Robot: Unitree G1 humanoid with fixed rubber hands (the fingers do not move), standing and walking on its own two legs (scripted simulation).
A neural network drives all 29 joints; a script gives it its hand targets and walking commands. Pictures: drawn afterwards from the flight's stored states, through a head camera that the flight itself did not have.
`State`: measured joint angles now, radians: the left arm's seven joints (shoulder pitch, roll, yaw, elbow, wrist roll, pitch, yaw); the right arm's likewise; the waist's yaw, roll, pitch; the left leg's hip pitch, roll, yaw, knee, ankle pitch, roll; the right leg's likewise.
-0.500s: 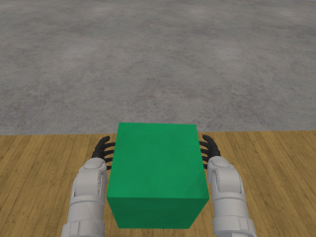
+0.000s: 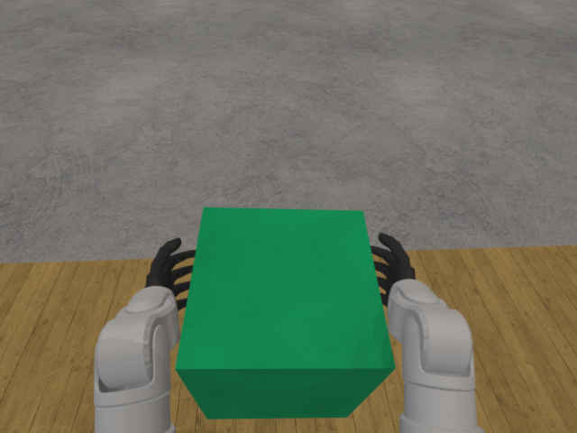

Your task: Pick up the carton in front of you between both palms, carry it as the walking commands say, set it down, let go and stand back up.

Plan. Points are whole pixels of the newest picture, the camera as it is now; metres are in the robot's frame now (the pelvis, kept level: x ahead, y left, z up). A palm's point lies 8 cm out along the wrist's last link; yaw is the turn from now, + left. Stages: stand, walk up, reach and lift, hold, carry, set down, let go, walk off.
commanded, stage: carry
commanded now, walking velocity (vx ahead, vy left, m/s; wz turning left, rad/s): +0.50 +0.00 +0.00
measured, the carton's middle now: (280, 320) +0.27 +0.01 +0.02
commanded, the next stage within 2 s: none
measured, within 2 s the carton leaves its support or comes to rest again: neither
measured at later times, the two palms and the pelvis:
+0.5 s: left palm (230, 165) +0.55 +0.11 +0.07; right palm (386, 165) +0.57 -0.19 +0.07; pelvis +0.29 -0.05 +0.00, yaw +2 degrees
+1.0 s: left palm (235, 64) +0.96 +0.13 +0.09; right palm (349, 69) +0.94 -0.17 +0.09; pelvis +0.62 +0.00 -0.01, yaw -1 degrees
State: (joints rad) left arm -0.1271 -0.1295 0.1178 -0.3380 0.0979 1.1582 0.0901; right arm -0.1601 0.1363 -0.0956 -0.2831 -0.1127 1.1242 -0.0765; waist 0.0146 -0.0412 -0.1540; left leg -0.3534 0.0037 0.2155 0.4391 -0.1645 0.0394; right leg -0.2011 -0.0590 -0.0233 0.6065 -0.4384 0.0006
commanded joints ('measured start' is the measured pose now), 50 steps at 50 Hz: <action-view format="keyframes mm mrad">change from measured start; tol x32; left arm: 1 -551 -833 -746 -121 -412 49 -268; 32 -470 -900 -758 -114 -420 -7 -281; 50 -1086 -866 -634 147 -437 33 -177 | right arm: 1 -396 868 676 -81 358 57 221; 32 -400 923 746 -127 369 19 214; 50 -1094 894 655 87 554 64 219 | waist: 1 -39 242 -169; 16 -17 185 -96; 20 13 -239 -258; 39 5 -119 -59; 43 -85 388 -290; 50 -49 117 -299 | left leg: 1 623 481 -718 -227 -221 223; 14 370 239 -100 -211 241 55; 17 254 171 25 121 401 -4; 22 -369 106 -199 869 -240 -16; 37 -245 46 -23 152 107 2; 41 199 -44 44 79 5 32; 44 567 399 -817 -179 -253 214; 50 383 291 -390 -69 164 163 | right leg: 1 -645 -11 -17 464 -89 -40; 17 97 83 -280 -147 288 -37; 19 492 -355 432 -336 -39 -192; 40 224 -151 -184 -108 749 -92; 43 -371 105 -125 631 -11 -8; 50 -489 -14 24 686 107 -76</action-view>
